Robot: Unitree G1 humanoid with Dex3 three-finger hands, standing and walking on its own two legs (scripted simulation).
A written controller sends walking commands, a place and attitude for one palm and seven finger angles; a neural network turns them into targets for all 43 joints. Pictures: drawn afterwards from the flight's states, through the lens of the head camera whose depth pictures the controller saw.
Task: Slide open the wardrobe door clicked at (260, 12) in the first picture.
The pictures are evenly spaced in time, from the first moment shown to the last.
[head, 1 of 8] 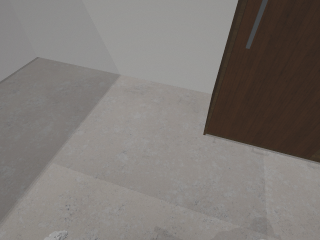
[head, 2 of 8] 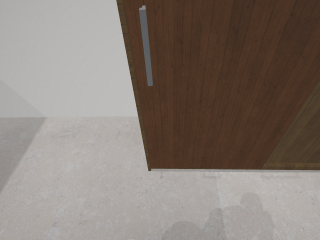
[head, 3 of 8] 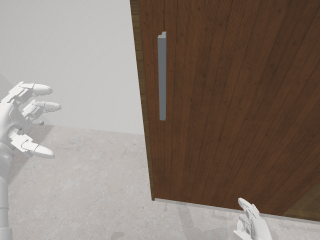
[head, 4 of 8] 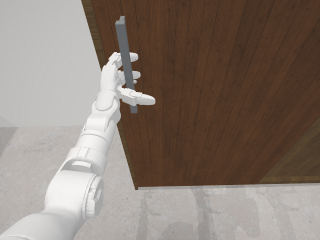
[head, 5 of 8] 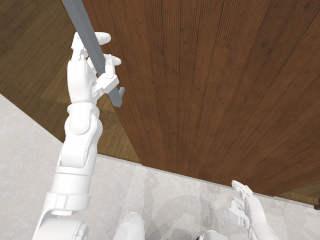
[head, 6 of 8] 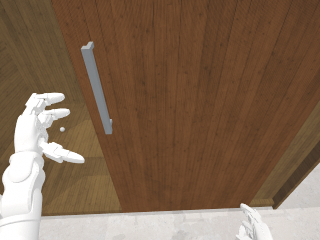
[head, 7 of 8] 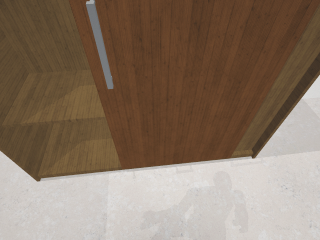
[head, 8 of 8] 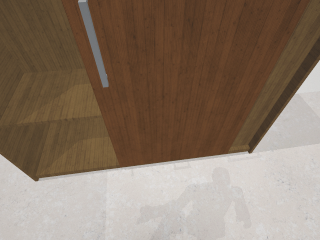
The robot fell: no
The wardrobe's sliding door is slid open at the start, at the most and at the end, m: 0.00 0.55 0.54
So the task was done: yes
